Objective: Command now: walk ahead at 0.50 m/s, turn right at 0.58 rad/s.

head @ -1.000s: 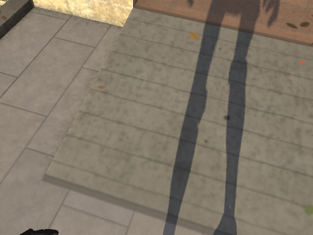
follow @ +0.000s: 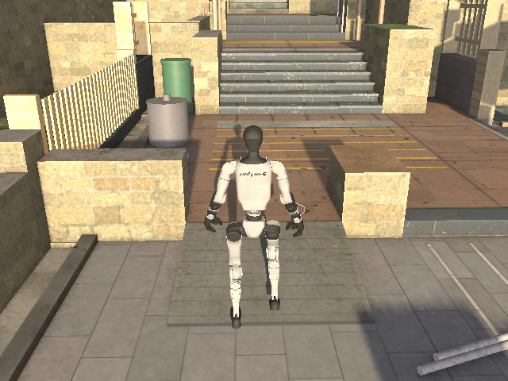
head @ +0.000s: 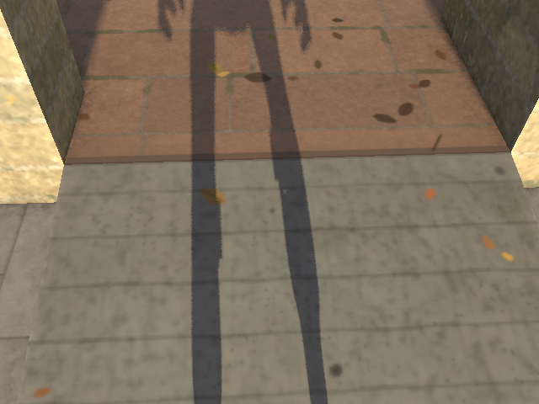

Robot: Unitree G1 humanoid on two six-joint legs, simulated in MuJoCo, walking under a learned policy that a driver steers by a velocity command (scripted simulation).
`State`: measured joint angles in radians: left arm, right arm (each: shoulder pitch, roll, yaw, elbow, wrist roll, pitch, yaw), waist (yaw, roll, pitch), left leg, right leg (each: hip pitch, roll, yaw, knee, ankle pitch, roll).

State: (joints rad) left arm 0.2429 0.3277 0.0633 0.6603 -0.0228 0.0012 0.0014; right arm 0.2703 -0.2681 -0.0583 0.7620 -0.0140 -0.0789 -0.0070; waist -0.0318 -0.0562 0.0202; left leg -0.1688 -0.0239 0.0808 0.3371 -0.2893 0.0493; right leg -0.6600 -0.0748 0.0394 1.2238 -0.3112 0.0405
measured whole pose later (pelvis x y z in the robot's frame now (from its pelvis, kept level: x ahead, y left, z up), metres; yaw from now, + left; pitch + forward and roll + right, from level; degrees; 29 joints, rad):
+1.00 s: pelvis +0.54 -0.10 +0.07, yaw -3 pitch +2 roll +0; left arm 0.14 0.27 0.01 0.64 0.01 -0.10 -0.01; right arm 0.37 -0.27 -0.04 0.72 0.00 -0.05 0.02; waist -0.03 -0.03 0.00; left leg -0.28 -0.11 -0.01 0.44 -0.32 0.13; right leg -0.65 -0.07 0.07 1.31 -0.26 0.00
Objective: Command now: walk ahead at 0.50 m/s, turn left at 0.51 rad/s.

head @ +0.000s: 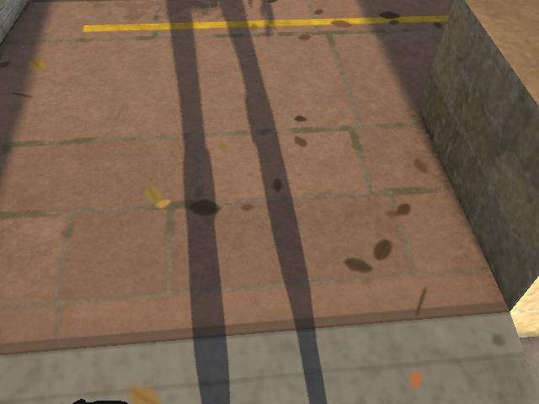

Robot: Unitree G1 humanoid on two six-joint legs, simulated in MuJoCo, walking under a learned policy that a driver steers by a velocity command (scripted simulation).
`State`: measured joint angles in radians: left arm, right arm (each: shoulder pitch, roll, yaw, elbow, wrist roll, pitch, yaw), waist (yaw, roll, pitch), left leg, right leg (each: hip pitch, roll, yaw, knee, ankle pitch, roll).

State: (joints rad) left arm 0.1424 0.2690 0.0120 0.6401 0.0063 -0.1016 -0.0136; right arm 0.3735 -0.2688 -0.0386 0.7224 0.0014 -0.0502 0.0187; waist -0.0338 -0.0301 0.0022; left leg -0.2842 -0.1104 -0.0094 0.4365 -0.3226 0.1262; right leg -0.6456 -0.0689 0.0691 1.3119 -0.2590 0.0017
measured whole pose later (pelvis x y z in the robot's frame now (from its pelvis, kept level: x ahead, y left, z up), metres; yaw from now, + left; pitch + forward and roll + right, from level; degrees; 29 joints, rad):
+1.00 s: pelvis +0.47 +0.13 +0.06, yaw +18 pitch +2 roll +0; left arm 0.16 0.26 0.05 0.74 -0.03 -0.02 -0.03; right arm 0.46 -0.21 -0.02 0.78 -0.03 -0.07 0.00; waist -0.05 -0.04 -0.02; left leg -0.07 0.01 0.17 0.31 -0.40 -0.02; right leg -0.85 -0.06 0.04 1.32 -0.13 0.00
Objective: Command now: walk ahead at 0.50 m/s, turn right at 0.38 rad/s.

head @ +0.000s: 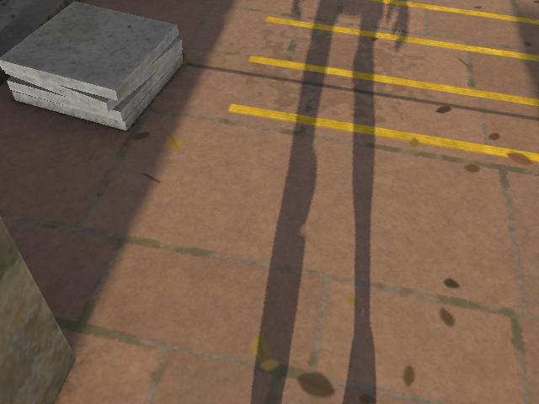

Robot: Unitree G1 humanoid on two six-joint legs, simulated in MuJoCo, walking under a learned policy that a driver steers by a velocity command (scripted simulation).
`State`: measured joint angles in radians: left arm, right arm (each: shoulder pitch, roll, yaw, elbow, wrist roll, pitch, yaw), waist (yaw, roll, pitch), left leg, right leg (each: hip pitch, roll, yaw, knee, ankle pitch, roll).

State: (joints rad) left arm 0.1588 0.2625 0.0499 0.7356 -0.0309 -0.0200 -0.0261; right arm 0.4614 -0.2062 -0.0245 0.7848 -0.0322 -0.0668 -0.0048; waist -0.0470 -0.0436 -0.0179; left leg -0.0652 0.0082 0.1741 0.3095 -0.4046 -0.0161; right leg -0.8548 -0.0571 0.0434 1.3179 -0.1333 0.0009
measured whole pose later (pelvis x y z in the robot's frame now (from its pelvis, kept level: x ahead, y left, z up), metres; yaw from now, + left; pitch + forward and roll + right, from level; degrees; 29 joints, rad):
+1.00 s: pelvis +0.57 -0.09 +0.03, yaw -32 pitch +2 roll +2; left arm 0.15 0.29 0.06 0.63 -0.01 -0.04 0.00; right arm 0.35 -0.26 -0.07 0.82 0.00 -0.10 0.01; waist -0.07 -0.05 0.02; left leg -0.14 -0.04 0.06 0.31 -0.20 0.04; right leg -0.66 -0.08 0.07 0.96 -0.22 0.00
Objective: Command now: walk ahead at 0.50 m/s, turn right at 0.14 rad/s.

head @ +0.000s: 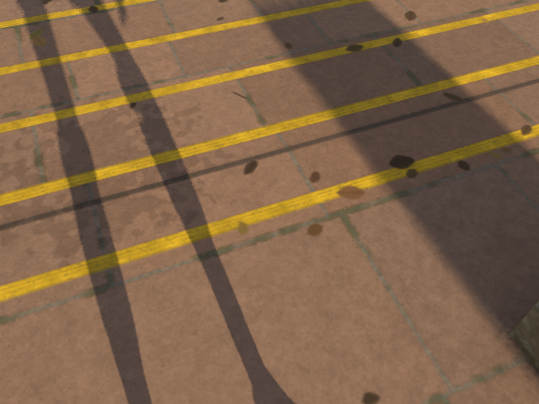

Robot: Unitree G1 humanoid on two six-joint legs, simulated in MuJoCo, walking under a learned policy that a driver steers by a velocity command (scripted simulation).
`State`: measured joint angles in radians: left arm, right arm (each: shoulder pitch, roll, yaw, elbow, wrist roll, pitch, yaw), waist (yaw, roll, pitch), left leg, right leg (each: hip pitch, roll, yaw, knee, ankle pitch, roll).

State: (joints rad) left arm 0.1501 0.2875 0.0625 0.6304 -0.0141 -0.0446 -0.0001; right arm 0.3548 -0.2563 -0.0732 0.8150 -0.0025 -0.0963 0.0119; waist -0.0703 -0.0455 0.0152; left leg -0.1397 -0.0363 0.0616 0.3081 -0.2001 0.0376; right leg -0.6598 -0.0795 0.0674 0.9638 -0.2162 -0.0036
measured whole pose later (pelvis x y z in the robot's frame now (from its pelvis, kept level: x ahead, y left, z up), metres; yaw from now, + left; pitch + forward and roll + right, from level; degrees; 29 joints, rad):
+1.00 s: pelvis +0.49 +0.10 +0.00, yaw +30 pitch +2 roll -1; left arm 0.07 0.30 0.06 0.72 0.01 -0.09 0.00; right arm 0.33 -0.27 -0.06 0.71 0.01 -0.05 0.00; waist -0.05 -0.03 0.04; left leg -0.18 -0.10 -0.09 0.35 -0.19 0.09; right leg -0.67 -0.09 0.09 0.81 -0.08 0.06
